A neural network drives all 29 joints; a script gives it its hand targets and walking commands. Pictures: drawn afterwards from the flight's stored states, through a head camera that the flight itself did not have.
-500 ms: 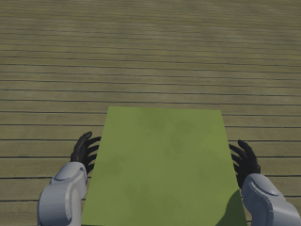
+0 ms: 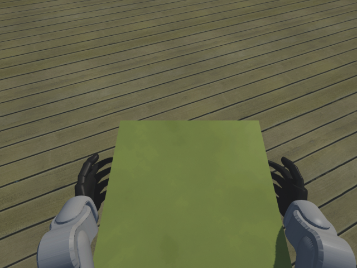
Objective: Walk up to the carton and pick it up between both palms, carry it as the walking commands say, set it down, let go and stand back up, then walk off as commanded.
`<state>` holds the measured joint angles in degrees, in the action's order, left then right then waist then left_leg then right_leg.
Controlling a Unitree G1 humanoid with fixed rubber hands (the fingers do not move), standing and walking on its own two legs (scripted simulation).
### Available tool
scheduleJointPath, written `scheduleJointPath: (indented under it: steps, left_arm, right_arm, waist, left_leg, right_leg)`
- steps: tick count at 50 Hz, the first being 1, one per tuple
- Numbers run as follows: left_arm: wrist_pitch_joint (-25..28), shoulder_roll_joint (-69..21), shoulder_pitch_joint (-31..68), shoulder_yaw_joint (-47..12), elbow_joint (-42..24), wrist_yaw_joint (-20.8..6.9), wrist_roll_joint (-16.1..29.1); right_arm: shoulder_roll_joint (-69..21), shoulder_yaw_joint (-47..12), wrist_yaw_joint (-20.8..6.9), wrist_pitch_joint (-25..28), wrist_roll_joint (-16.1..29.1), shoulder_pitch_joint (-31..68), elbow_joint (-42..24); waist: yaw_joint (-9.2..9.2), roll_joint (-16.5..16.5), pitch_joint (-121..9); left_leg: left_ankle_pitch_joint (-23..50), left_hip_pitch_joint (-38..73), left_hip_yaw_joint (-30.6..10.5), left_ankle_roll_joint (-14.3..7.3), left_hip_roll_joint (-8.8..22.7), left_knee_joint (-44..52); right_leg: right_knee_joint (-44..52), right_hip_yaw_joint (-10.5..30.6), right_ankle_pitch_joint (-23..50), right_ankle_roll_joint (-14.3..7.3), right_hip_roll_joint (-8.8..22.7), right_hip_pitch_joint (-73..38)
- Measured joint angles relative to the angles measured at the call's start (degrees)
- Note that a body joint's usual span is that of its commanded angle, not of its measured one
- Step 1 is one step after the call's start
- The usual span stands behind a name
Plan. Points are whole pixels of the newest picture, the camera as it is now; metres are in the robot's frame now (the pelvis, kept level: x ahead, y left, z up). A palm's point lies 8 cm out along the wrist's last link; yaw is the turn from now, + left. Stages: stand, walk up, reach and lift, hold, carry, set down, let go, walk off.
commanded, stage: carry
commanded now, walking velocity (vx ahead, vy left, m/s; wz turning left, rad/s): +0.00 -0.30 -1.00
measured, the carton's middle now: (188, 198) +0.26 +0.00 +0.00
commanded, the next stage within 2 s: none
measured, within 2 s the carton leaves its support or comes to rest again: neither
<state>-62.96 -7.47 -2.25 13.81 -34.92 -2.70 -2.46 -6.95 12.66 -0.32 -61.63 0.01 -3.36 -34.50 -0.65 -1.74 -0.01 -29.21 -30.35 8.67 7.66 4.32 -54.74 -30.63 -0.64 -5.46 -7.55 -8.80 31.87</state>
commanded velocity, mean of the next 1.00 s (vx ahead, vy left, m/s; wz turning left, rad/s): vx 0.00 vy -0.04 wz -0.14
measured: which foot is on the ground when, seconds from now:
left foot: up 0.00-0.02, down 0.04-0.40, up 0.42-0.82, down 0.84-1.00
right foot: down 0.00-0.06, up 0.08-0.38, down 0.40-0.90, up 0.92-1.00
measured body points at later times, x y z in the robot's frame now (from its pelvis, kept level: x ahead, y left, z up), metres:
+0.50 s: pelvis -0.03 -0.20 -0.01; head -0.03 -0.23 +0.44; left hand +0.26 -0.14 +0.06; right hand +0.11 -0.49 +0.05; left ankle -0.04 +0.01 -0.67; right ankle +0.01 -0.34 -0.72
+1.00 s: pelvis -0.13 -0.30 +0.02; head -0.17 -0.30 +0.47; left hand +0.16 -0.22 +0.12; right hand +0.01 -0.56 +0.11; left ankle -0.08 -0.18 -0.72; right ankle -0.13 -0.37 -0.69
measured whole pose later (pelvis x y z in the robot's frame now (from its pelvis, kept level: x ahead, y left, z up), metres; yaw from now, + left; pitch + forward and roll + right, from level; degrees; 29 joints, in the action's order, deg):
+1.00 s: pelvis -0.13 -0.30 +0.02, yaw -19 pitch +2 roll +1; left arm -68.5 -1.9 -0.7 8.8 -28.8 -0.9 -2.7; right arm -6.2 11.7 0.6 -67.8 -3.2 -4.6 -32.7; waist -1.3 -0.3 -8.0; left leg -13.9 -14.2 8.0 -0.4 3.8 -24.6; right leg -44.3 -3.3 -16.9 6.2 -2.4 25.6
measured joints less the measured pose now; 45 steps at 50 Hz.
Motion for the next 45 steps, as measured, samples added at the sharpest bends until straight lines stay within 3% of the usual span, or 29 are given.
scheduleJointPath:
  steps: [2, 4, 6, 9, 11, 13, 16, 20, 21, 22, 24, 25, 26, 29, 32, 36, 41, 43, 44, 45]
  left_arm:
    - [0.55, 0.05, -0.08, -1.13, -0.61, -0.24, -0.55]
    - [0.26, 1.55, -0.41, -1.5, 0.06, -0.46, -1.1]
    - [-0.13, 2.19, -1.74, -2.67, 1.35, -0.03, -1.44]
    - [-2.18, 2.92, -1.87, -4.03, 1.83, 0.35, -1.53]
    - [-3.11, 3.76, -1.55, -3.91, 1.02, 0.4, -1.05]
    - [-3.49, 4.89, -0.88, -3.64, 0.49, 0.45, -0.38]
    - [-4.15, 6.49, 0.72, -4.14, 1.38, 0.76, 0.59]
    - [-5.29, 7.31, 2.03, -5.26, 3.39, 1.15, 0.97]
    - [-5.15, 6.51, 2.45, -5.47, 4.58, 1.31, 0.81]
    - [-4.9, 5.2, 2.94, -5.76, 6.13, 1.72, 0.3]
    - [-4.72, 2.52, 3.34, -5.79, 8.3, 2.6, -0.93]
    - [-4.58, 1.46, 3.16, -5.52, 8.48, 2.72, -1.26]
    - [-4.4, 0.78, 2.82, -5.12, 7.96, 2.85, -1.53]
    - [-3.03, 0.1, 1.34, -2.72, 5.19, 2.23, -1.42]
    - [-1.2, 0.03, -0.12, -0.16, 3.34, 0.67, -0.99]
    - [1.1, -0.07, -1.69, 0.4, 1.91, -0.18, -0.11]
    - [-0.65, 2.29, -1.51, -3.01, 3.35, 1.41, -1.58]
    - [-2.41, 3.78, -1.22, -3.93, 4.2, 1.77, -1.85]
    - [-3.22, 4.62, -1.28, -4.01, 4.43, 1.73, -1.91]
    - [-3.88, 5.31, -1.6, -3.94, 4.44, 1.64, -1.84]
  right_arm:
    - [0.02, 0.41, -0.19, 1.04, 0.45, -1.29, -1.19]
    - [-0.93, -0.05, -0.03, 1.66, 0.03, -1.6, 0.2]
    - [-0.12, -0.5, -0.19, 0.3, -0.43, -1.94, 1.03]
    - [0.8, -1.03, -0.19, -0.79, -0.82, -3.87, 0.75]
    - [0.91, -1.7, 0.31, -1.34, -0.74, -3.84, -0.05]
    - [0.6, -2.05, 0.84, -1.99, -0.81, -2.78, -0.74]
    - [0.14, -1.96, 1.09, -2.63, -1.58, -2.35, -1.48]
    - [0.29, -1.54, 1.13, -4.37, -2.53, -2.52, -1.98]
    - [1.23, -1.26, 1.0, -4.89, -2.67, -2.2, -1.63]
    - [2.73, -0.89, 0.64, -5.32, -2.7, -1.83, -0.76]
    - [5.78, -0.41, -0.04, -6.33, -2.0, -0.62, 1.43]
    - [6.78, -0.2, -0.2, -6.81, -1.55, 0.3, 2.16]
    - [7.04, 0.01, -0.23, -6.96, -1.06, 1.08, 2.5]
    - [4.76, 0.23, -0.1, -5.43, -0.09, 2.65, 3.2]
    - [1.73, -0.37, 0.52, -3.36, -0.21, 2.38, 3.35]
    - [0.55, -0.89, 0.54, -2.01, -0.53, 1.23, 1.3]
    - [1.96, -1.97, 0.04, -1.32, -1.76, -0.03, 4.09]
    - [1.91, -2.3, -0.06, -1.84, -2.18, -0.33, 5.63]
    - [1.53, -2.59, 0.17, -2.33, -2.45, -0.21, 6.24]
    - [1.1, -2.9, 0.44, -3.03, -2.71, -0.03, 6.58]
  waist:
    - [-0.48, -0.58, -1.17]
    - [-0.25, -4.36, -1.5]
    - [-0.19, -2.63, -2.74]
    - [-0.67, 1.24, -3.97]
    - [-0.17, 2.3, -4.05]
    - [0.19, 2.66, -3.63]
    - [0.39, 2.2, -3.66]
    - [0.9, 1.57, -4.29]
    - [1.04, 2.78, -4.23]
    - [0.94, 4.03, -4.07]
    - [0.51, 4.71, -3.27]
    - [0.15, 5.16, -2.25]
    - [-0.28, 5.3, -1.18]
    - [-1.04, 5.54, 0.71]
    - [-0.65, 4.31, 0.52]
    - [0.77, 1.64, -2.25]
    - [2.36, -1.73, -7.3]
    - [2.64, -3.64, -8.09]
    - [3.02, -5.0, -7.86]
    - [3.33, -5.96, -7.66]
  left_leg:
    - [0.23, 5.32, -0.31, -2.05, -1.35, 12.44]
    - [6.98, 8.9, 2.0, -7.25, -1.62, 17.61]
    - [8.25, 11.03, 4.02, -8.62, 1.75, 18.78]
    - [9.09, 14.17, 5.47, -6.82, 5.78, 21.53]
    - [9.48, 16.12, 7.3, -5.13, 8.22, 22.61]
    - [9.5, 17.71, 8.83, -3.25, 10.98, 22.68]
    - [9.65, 18.78, 9.45, 0.26, 14.85, 22.08]
    - [7.99, 19.05, 9.16, 4.98, 19.53, 17.84]
    - [6.81, 17.97, 7.48, 4.85, 21.13, 15.16]
    - [2.69, 15.64, 4.3, 4.17, 21.09, 10.77]
    - [-7.09, 9.81, -0.7, 3.56, 15.88, -0.61]
    - [-8.61, 7.45, -1.49, 3.19, 13.17, -5.5]
    - [-8.8, 5.52, -1.46, 2.64, 10.5, -9.0]
    - [-5.07, 1.09, -0.56, 0.72, 5.16, -11.69]
    - [-1.19, -0.42, -1.39, -1.4, 0.98, -8.48]
    - [1.45, 0.84, -2.75, -3.62, -2.07, -2.62]
    - [1.03, 9.62, -2.3, -6.2, -4.05, 15.81]
    - [5.41, 14.04, -1.06, -7.57, -4.92, 24.19]
    - [7.87, 16.21, -0.03, -8.05, -5.2, 27.49]
    - [9.07, 18.44, 1.53, -8.71, -5.11, 30.62]
  right_leg:
    - [2.76, 0.2, 2.14, -1.02, -3.17, -0.74]
    - [2.28, 0.98, -0.69, 2.07, -3.22, -1.72]
    - [-12.37, -2.81, -9.97, 6.4, -2.29, 1.72]
    - [-31.62, -3.34, -10.89, 8.67, 3.59, 5.39]
    - [-34.78, -0.56, -9.91, 9.09, 7.72, 5.93]
    - [-31.51, 1.29, -11.19, 9.45, 10.72, 5.1]
    - [-19.92, -0.41, -12.1, 9.77, 13.69, 1.52]
    - [-5.81, -5.42, -10.19, 9.58, 13.2, -5.3]
    - [-5.24, -6.1, -3.85, 8.97, 11.9, -5.25]
    - [-7.64, -6.69, -4.72, 8.07, 11.13, -4.15]
    - [-11.61, -6.3, -8.64, 6.51, 11.41, -1.31]
    - [-11.79, -6.0, -8.87, 5.92, 11.4, -0.78]
    - [-10.82, -5.84, -4.98, 4.94, 11.67, -0.56]
    - [-8.87, -6.21, -5.36, 3.47, 10.68, 0.24]
    - [-5.57, -6.99, -3.98, 1.67, 8.93, -0.08]
    - [-1.0, -9.07, -1.63, -0.72, 7.24, -1.72]
    - [5.63, -10.75, 1.69, -2.45, 5.84, -4.75]
    - [9.78, -10.63, 4.1, -0.37, 5.7, -7.06]
    - [11.91, -9.84, 5.08, 2.36, 5.79, -8.57]
    - [13.55, -8.86, 5.01, 7.86, 5.85, -9.8]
